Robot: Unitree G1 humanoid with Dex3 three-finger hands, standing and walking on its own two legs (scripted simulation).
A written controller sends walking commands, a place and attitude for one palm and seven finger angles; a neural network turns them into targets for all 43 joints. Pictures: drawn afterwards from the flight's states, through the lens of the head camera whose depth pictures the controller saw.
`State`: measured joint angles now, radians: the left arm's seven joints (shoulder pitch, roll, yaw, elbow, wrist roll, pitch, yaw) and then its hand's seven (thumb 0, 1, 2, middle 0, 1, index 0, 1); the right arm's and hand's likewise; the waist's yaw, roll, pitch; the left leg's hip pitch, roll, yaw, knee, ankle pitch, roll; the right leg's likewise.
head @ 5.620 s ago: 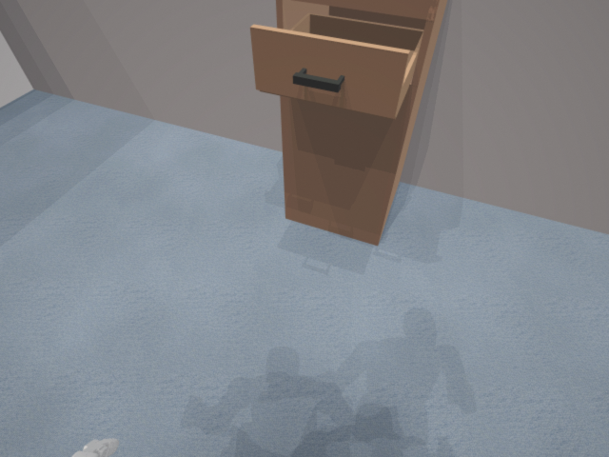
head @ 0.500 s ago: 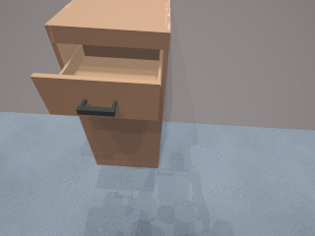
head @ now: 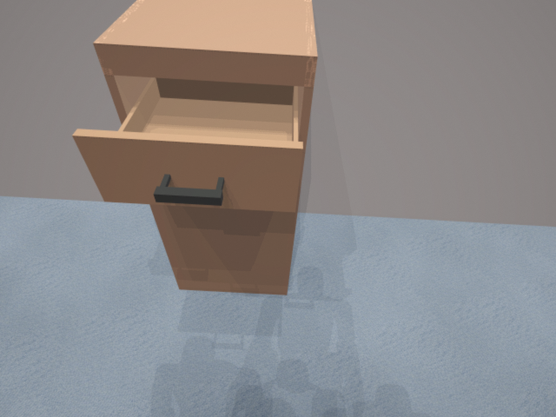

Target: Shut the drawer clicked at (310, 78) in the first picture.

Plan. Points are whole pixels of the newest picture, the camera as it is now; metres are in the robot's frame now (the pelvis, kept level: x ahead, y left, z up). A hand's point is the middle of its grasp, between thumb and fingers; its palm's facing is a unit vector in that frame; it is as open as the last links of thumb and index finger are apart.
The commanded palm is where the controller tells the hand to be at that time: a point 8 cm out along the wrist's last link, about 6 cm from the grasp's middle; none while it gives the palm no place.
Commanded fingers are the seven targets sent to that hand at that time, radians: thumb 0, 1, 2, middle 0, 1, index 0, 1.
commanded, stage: come to a stop and stand still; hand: left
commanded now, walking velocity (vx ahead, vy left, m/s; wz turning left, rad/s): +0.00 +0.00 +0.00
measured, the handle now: (191, 188) +0.47 +0.19 +0.05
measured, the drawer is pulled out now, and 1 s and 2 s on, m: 0.21 0.21 0.21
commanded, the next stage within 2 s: look again from close up in 0.58 s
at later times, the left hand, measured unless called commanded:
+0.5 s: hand out of the picture +0.00 +0.16 -0.18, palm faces +0.02 -0.99 -0.15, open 7.4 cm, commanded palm none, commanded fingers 0.00 0.90 0.90 -0.20 -0.30 -0.20 -0.30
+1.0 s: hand out of the picture +0.02 +0.17 -0.18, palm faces +0.01 -0.99 -0.12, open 7.4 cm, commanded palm none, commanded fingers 0.00 0.90 0.90 -0.20 -0.30 -0.20 -0.30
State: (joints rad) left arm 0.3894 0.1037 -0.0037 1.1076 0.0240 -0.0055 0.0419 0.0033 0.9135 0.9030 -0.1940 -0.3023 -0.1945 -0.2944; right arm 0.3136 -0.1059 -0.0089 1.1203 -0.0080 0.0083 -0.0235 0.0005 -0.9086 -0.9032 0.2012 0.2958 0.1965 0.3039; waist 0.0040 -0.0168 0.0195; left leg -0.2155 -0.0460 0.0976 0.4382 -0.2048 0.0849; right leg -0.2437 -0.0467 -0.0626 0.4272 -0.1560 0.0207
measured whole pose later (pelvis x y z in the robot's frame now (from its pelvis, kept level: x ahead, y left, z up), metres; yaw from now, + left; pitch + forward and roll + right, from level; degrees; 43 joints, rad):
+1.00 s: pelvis +0.04 +0.02 +0.00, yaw -1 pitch -1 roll -1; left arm 0.33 0.10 -0.01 1.12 0.02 -0.01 0.05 0.00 0.91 0.90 -0.19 -0.30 -0.19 -0.29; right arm 0.30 -0.10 0.00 1.16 0.00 -0.02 -0.04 0.00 -0.91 -0.90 0.20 0.30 0.20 0.30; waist 0.00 -0.03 0.03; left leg -0.12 -0.08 0.12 0.37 -0.24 0.11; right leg -0.18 -0.07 -0.03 0.40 -0.20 0.06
